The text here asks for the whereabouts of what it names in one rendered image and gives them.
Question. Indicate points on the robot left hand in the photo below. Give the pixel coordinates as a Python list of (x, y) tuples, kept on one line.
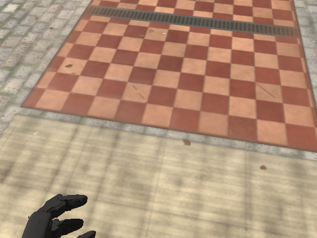
[(41, 223)]

